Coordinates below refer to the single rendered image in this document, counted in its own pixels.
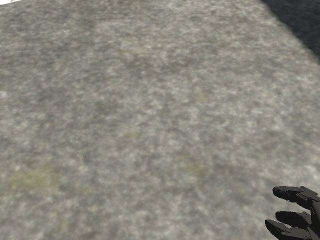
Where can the right robot hand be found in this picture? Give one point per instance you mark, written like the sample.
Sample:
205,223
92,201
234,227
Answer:
303,225

